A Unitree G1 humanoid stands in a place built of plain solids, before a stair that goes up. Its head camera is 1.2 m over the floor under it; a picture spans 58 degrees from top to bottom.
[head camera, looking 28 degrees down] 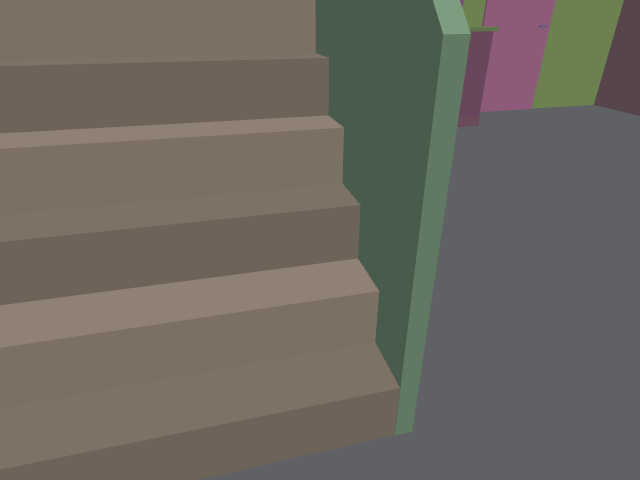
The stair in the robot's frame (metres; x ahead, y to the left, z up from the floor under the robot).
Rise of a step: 0.21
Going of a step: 0.21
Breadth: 1.20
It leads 14 degrees to the left of straight ahead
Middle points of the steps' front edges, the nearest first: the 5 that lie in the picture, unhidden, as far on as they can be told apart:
0.78 0.34 0.21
0.98 0.39 0.42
1.18 0.45 0.63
1.39 0.50 0.83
1.59 0.55 1.04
